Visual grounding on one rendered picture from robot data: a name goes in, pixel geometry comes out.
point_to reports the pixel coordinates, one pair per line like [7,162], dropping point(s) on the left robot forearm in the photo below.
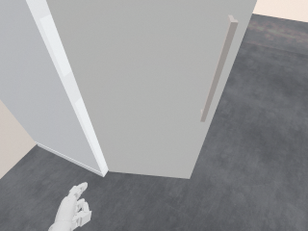
[61,225]

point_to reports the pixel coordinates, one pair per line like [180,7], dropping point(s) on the left robot hand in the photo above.
[68,210]

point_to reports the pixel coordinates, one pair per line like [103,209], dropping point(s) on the handle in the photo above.
[230,32]

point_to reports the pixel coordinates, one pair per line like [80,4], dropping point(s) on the fridge door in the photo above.
[143,69]

